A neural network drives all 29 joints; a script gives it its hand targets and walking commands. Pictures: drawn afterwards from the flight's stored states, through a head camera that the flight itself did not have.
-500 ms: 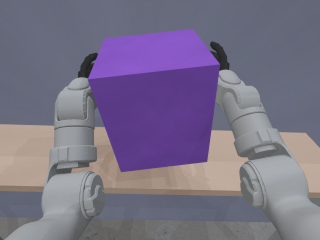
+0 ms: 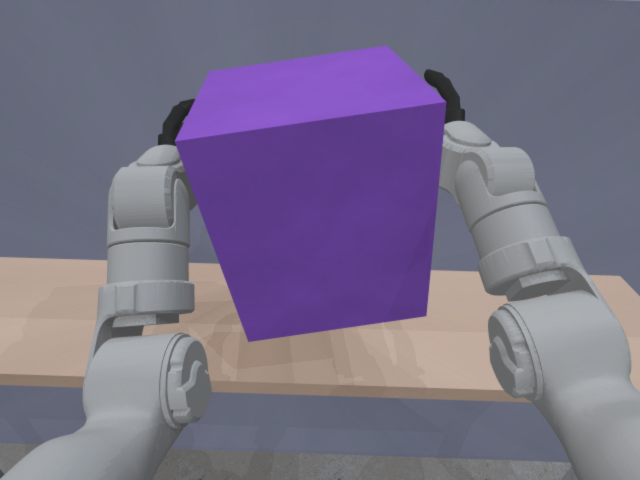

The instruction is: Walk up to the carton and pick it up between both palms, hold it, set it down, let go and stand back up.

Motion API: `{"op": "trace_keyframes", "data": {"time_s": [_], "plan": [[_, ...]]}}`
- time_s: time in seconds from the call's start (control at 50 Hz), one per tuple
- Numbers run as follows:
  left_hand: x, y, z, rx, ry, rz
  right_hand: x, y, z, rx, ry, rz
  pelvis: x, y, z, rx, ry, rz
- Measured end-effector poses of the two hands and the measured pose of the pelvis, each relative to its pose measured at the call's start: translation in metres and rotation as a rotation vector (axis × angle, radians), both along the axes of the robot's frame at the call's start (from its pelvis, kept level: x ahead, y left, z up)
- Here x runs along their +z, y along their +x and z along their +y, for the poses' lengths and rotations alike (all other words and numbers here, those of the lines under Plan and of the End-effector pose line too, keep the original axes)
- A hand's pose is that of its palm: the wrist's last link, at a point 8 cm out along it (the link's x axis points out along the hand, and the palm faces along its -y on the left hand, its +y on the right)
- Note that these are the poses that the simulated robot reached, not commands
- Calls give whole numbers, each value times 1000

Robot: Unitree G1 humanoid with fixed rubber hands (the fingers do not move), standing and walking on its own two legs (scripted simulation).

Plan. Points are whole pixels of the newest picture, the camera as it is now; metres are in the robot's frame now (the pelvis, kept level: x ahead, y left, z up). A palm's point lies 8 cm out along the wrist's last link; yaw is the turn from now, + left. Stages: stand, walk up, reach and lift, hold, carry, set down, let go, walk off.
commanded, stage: hold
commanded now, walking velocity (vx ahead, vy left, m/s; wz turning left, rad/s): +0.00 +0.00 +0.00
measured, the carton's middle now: (317, 193) +0.36 -0.01 +0.27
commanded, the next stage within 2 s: none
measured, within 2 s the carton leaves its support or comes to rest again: neither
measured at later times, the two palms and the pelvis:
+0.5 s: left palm (167, 137) +0.38 +0.15 +0.33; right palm (444, 120) +0.38 -0.15 +0.35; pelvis +0.00 -0.01 +0.00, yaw +1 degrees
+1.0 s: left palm (166, 156) +0.37 +0.16 +0.31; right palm (441, 128) +0.37 -0.14 +0.34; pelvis +0.00 -0.01 +0.00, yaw +0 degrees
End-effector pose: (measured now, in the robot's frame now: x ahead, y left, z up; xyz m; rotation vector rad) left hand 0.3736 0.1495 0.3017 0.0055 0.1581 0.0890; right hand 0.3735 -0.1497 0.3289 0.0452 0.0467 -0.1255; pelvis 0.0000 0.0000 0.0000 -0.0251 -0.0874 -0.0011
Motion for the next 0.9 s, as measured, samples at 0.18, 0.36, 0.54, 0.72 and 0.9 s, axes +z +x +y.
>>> {"op": "trace_keyframes", "data": {"time_s": [0.18,0.36,0.54,0.72,0.9], "plan": [[13,-8,1,6,-28,3,14,-7,1,2,-8,8,0,-6,-7,3,7,9],[26,-6,4,7,-16,17,19,-4,3,6,3,28,0,-9,-9,13,10,29],[28,4,4,0,1,20,17,5,3,4,5,36,0,-2,-9,16,8,38],[12,7,4,-10,7,10,9,8,3,5,-18,35,0,4,-9,14,2,28],[6,-3,5,0,-6,-3,9,0,5,9,-13,27,0,2,-7,10,0,23]]}}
